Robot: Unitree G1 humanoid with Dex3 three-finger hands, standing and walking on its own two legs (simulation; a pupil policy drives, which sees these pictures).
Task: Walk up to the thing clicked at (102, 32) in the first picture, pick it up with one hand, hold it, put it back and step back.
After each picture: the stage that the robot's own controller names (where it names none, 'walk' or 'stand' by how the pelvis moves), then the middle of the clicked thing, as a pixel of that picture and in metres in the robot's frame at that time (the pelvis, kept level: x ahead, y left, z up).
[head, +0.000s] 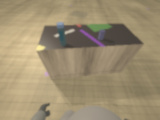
stand; (101, 34) +0.98 -0.12 -0.04
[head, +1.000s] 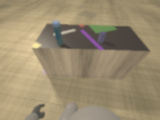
rise first; (101, 37) +0.89 -0.06 -0.02
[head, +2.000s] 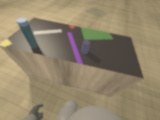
rise first; (85, 47) +0.61 +0.11 -0.01
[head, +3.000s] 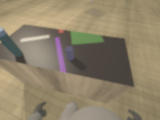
stand; (69, 53) +0.51 +0.20 +0.00
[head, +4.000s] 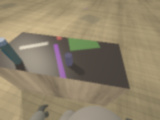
stand; (68, 59) +0.50 +0.21 -0.04
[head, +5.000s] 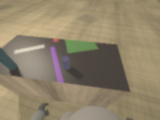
stand; (66, 63) +0.46 +0.21 -0.04
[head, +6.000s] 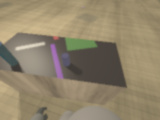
stand; (65, 59) +0.49 +0.23 -0.05
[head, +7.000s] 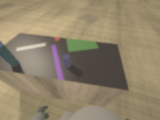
stand; (66, 61) +0.48 +0.22 -0.05
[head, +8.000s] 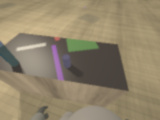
stand; (66, 61) +0.48 +0.22 -0.05
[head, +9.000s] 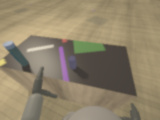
rise first; (72, 62) +0.47 +0.20 -0.04
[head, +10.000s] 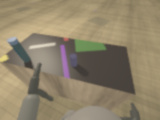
go down; (73, 60) +0.50 +0.20 -0.04
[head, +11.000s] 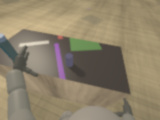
go down; (69, 60) +0.49 +0.18 -0.04
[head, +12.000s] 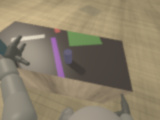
go down; (68, 56) +0.48 +0.17 -0.02
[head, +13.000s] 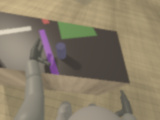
close in; (61, 51) +0.48 +0.19 +0.01
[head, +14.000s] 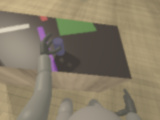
close; (59, 47) +0.50 +0.20 +0.03
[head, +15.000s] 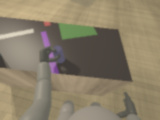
lift; (58, 54) +0.45 +0.21 +0.03
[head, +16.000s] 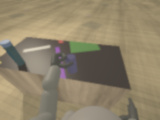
lift; (71, 64) +0.35 +0.14 +0.13
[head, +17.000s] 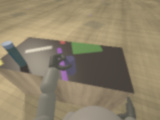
hold; (70, 65) +0.33 +0.14 +0.12
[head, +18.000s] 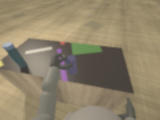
hold; (71, 65) +0.34 +0.14 +0.12
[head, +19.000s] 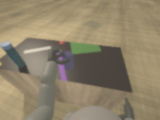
crouch; (68, 60) +0.37 +0.16 +0.13
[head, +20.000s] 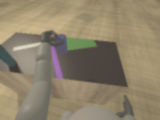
lower; (62, 44) +0.47 +0.19 +0.16
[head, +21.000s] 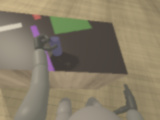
lower; (55, 46) +0.50 +0.19 +0.04
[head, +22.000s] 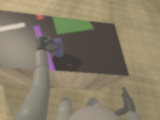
lower; (58, 47) +0.49 +0.19 +0.04
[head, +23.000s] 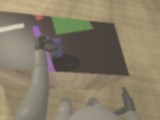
lower; (57, 47) +0.49 +0.19 +0.04
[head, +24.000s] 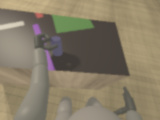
lower; (56, 46) +0.49 +0.19 +0.04
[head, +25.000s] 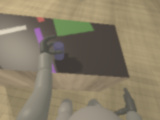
open; (58, 51) +0.47 +0.18 +0.03
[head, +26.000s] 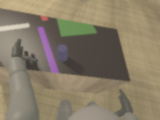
sink last; (62, 53) +0.45 +0.17 +0.02
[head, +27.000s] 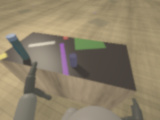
sink last; (73, 60) +0.48 +0.19 +0.00
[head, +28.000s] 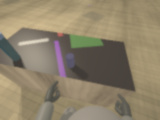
stand; (70, 60) +0.45 +0.18 +0.00
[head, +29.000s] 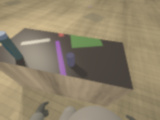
stand; (70, 59) +0.47 +0.18 -0.01
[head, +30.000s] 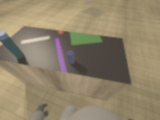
walk; (70, 57) +0.49 +0.18 -0.04
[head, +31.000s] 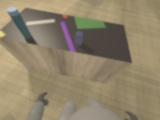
walk; (78, 38) +0.67 +0.13 -0.03
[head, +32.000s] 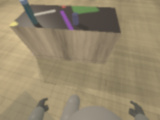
walk; (75, 19) +0.98 +0.23 -0.01
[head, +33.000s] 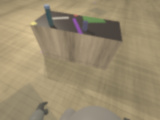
stand; (85, 25) +1.11 +0.13 -0.04
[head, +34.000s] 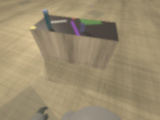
stand; (82, 27) +1.13 +0.16 -0.05
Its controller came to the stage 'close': yes
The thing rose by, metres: 0.20
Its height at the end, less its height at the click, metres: +0.00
